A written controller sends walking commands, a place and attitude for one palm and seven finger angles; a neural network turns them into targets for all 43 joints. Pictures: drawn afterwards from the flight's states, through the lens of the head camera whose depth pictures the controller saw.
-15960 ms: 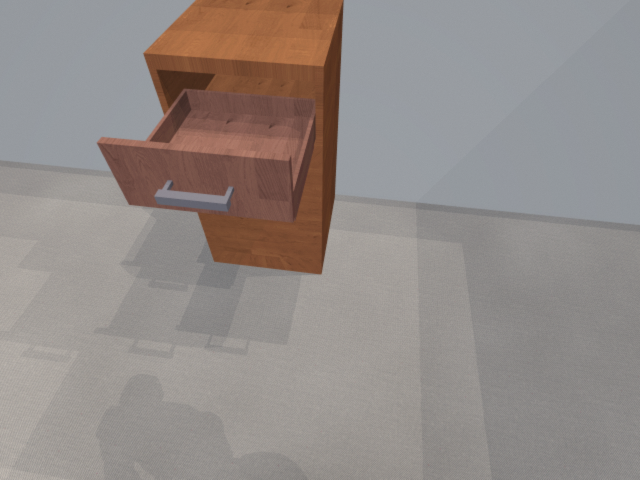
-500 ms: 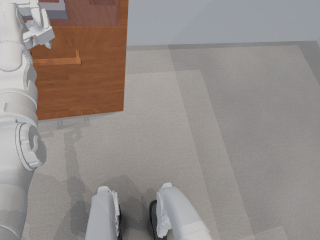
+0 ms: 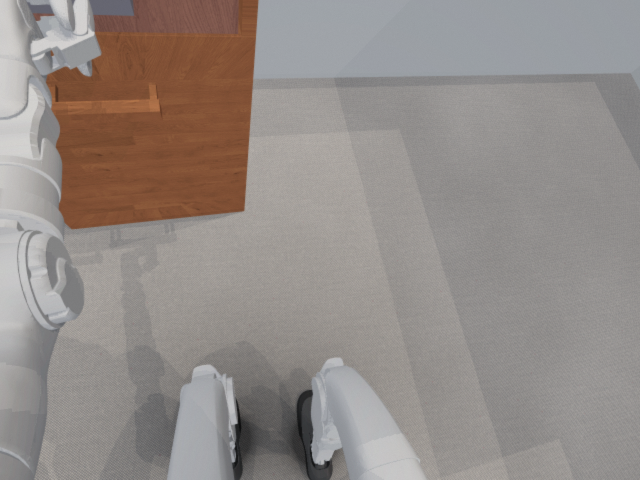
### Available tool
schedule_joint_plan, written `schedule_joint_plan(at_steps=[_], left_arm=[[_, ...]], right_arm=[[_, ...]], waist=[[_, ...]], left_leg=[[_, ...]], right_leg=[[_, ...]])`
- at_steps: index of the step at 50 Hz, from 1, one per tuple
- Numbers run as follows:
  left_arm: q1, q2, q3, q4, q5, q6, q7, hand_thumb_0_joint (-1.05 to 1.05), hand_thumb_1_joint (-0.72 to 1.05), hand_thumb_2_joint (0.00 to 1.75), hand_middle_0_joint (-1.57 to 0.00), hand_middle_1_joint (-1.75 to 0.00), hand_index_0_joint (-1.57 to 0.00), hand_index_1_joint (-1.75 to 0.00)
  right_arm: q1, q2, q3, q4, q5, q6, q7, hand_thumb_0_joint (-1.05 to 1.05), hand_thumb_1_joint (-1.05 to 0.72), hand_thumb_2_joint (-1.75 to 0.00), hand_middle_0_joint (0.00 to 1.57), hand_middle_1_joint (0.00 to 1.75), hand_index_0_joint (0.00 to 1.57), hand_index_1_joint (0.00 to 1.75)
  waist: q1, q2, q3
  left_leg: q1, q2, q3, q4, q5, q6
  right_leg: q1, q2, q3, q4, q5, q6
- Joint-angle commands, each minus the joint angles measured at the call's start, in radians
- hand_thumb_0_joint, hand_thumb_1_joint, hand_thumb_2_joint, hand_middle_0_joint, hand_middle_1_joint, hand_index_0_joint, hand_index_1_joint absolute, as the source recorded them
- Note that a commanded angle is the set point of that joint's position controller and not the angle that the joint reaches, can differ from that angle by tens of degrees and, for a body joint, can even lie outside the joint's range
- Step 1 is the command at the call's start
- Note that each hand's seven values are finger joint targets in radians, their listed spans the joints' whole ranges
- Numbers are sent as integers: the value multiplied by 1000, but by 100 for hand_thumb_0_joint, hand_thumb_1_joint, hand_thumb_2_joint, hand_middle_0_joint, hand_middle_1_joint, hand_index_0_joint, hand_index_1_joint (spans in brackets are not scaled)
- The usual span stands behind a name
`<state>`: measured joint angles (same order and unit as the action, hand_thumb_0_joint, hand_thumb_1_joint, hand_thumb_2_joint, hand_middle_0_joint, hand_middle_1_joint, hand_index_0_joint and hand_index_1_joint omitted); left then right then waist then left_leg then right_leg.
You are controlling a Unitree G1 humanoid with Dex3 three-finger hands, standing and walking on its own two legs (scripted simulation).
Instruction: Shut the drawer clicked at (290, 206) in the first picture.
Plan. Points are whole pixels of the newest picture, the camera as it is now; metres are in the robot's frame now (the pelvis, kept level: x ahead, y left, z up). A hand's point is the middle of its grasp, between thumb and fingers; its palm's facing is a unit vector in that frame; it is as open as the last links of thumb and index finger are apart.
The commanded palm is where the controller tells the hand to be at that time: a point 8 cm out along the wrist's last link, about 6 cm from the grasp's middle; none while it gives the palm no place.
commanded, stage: pull the fist back off the drawer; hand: left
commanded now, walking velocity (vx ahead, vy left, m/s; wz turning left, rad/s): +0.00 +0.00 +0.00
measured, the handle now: out of the picture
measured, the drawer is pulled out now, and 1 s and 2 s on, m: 0.00 0.00 0.00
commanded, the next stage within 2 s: draw the hand back to the body in 0.34 s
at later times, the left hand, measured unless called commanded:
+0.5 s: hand (101, 36) +0.58 +0.17 +0.08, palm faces +0.11 -0.99 -0.03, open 3.1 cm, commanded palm +0.53 +0.21 +0.10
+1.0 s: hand (2, 118) +0.41 +0.19 +0.18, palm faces +0.09 -0.99 -0.10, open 3.3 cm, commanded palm +0.38 +0.25 +0.20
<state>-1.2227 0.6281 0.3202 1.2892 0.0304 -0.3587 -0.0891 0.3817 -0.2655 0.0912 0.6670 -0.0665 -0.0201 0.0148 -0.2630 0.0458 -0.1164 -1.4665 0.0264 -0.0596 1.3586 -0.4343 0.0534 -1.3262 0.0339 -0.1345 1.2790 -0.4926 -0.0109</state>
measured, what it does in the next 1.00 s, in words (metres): rises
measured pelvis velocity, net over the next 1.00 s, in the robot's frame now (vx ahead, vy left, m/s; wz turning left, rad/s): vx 0.08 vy -0.01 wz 0.05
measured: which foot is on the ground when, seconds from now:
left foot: down 0.00-1.00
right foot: down 0.00-1.00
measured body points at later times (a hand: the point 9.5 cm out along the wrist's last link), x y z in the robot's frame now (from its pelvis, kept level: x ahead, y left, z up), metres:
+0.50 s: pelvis +0.05 -0.01 +0.03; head +0.21 +0.02 +0.45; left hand +0.57 +0.23 +0.09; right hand +0.05 -0.26 -0.08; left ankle +0.08 +0.09 -0.59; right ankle +0.05 -0.12 -0.59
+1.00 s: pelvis +0.08 -0.01 +0.10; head +0.12 +0.00 +0.55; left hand +0.40 +0.25 +0.19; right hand +0.26 -0.25 +0.02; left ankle +0.08 +0.09 -0.59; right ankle +0.05 -0.12 -0.59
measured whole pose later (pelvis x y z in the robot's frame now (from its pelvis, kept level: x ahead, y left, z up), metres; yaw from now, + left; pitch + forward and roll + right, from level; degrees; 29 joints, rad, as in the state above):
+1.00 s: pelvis +0.08 -0.01 +0.10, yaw +3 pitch +11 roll -2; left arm -0.11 0.28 0.16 0.30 -0.17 -0.22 -0.10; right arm 0.22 -0.27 0.01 0.51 0.05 0.05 -0.02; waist -0.03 0.04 -0.12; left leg -0.65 0.01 0.01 0.88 -0.42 0.04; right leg -0.55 0.02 -0.05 0.82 -0.46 -0.01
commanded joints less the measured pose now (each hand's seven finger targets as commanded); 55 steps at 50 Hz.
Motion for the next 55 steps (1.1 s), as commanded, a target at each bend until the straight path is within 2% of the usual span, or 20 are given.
schedule_joint_plan(at_steps=[1,4,12,15,16,22,25,26,28,31,35,37,40,44,46,47,48,49,50,55], left_arm=[[-578,134,26,-276,-26,-43,35,0,90,90,-140,-160,-140,-160],[-509,76,4,-310,-37,-49,26,0,90,90,-140,-160,-140,-160],[-278,78,55,-393,-59,-85,24,0,90,90,-140,-160,-140,-160],[-238,77,69,-374,-70,-95,31,0,90,90,-140,-160,-140,-160],[-215,105,92,-361,-68,-97,32,0,90,90,-140,-160,-140,-160],[-152,103,111,-369,-71,-141,23,0,90,90,-140,-160,-140,-160],[32,99,128,-578,-99,-154,1,0,90,90,-140,-160,-140,-160],[86,82,122,-665,-120,-147,-6,0,90,90,-140,-160,-140,-160],[263,48,107,-777,-154,-110,-22,0,90,90,-140,-160,-140,-160],[430,-22,66,-899,-206,-35,-39,0,90,90,-140,-160,-140,-160],[547,-129,-6,-976,-250,4,-33,0,90,90,-140,-160,-140,-160],[609,-176,-53,-1029,-254,-6,-29,0,90,90,-140,-160,-140,-160],[712,-225,-107,-1052,-254,-3,-41,0,90,90,-140,-160,-140,-160],[759,-206,-107,-1142,-258,24,-61,0,90,90,-140,-160,-140,-160],[812,-167,-62,-1188,-272,38,-61,0,90,90,-140,-160,-140,-160],[826,-142,-45,-1222,-277,41,-61,0,90,90,-140,-160,-140,-160],[874,-78,-83,-1279,-156,94,30,0,90,90,-140,-160,-140,-160],[890,-118,-99,-1327,-148,126,81,0,90,90,-140,-160,-140,-160],[938,-141,-110,-1350,-148,151,106,0,90,90,-140,-160,-140,-160],[1006,-126,-97,-1404,-129,226,177,0,90,90,-140,-160,-140,-160]], right_arm=[[216,-227,-86,-17,-2,3,-7,0,-90,-90,20,30,20,30],[210,-220,-93,-24,0,14,5,0,-90,-90,20,30,20,30],[185,-199,-102,-59,11,46,21,0,-90,-90,20,30,20,30],[179,-192,-104,-60,17,60,23,0,-90,-90,20,30,20,30],[178,-191,-103,-63,19,64,22,0,-90,-90,20,30,20,30],[174,-180,-110,-76,21,86,22,0,-90,-90,20,30,20,30],[148,-171,-128,-131,38,105,29,0,-90,-90,20,30,20,30],[140,-167,-133,-147,45,109,30,0,-90,-90,20,30,20,30],[125,-159,-138,-174,64,113,32,0,-90,-90,20,30,20,30],[97,-148,-142,-197,93,108,21,0,-90,-90,20,30,20,30],[55,-136,-139,-191,111,80,-4,0,-90,-90,20,30,20,30],[35,-133,-140,-192,115,63,-8,0,-90,-90,20,30,20,30],[6,-132,-138,-195,115,47,-7,0,-90,-90,20,30,20,30],[-54,-134,-135,-227,119,31,-18,0,-90,-90,20,30,20,30],[-91,-133,-129,-250,120,22,-28,0,-90,-90,20,30,20,30],[-108,-133,-124,-261,122,17,-32,0,-90,-90,20,30,20,30],[-185,-111,-126,-290,121,44,-51,0,-90,-90,20,30,20,30],[-195,-98,-117,-312,121,51,-65,0,-90,-90,20,30,20,30],[-208,-92,-113,-321,119,49,-73,0,-90,-90,20,30,20,30],[-267,-87,-92,-314,121,55,-107,0,-90,-90,20,30,20,30]], waist=[[-67,278,-553],[-43,291,-577],[29,244,-597],[17,146,-544],[29,127,-526],[42,100,-522],[135,184,-716],[146,179,-764],[177,169,-777],[171,32,-650],[152,-13,-451],[153,50,-387],[157,66,-326],[179,79,-314],[205,30,-313],[215,52,-305],[267,55,-341],[248,67,-292],[249,24,-252],[250,-17,-122]], left_leg=[[727,38,-173,-221,-66,-25],[782,39,-178,-231,-8,-33],[790,28,-106,-230,146,-31],[708,22,-66,-214,165,-18],[665,19,-50,-211,159,-15],[654,11,-21,-199,260,-11],[849,7,-3,-244,441,-28],[903,6,1,-261,496,-29],[957,2,9,-296,581,-32],[911,-7,37,-358,530,-14],[915,-6,49,-426,480,-9],[986,-4,46,-449,506,-13],[1057,5,23,-488,523,-23],[1112,0,12,-532,496,-26],[1096,-6,15,-560,460,-25],[1101,-8,14,-569,452,-24],[1183,-20,27,-629,436,-28],[1196,-14,24,-662,412,-33],[1174,-14,25,-678,365,-29],[1194,-11,35,-781,262,-19]], right_leg=[[-16,18,57,-171,7,-25],[-6,18,52,-172,35,-28],[147,26,63,-203,94,-30],[223,31,81,-232,114,-18],[259,32,89,-237,113,-17],[331,32,102,-226,226,-14],[473,31,105,-237,387,-22],[530,33,105,-253,445,-20],[614,33,103,-283,538,-19],[745,35,106,-364,621,-2],[759,28,100,-427,609,7],[722,29,94,-449,568,1],[692,29,78,-477,495,-2],[736,19,75,-504,463,-7],[805,14,76,-519,465,-10],[818,14,77,-519,459,-14],[871,-10,125,-584,439,-27],[879,-13,115,-610,419,-27],[896,-15,115,-627,401,-24],[987,-21,124,-729,340,-20]])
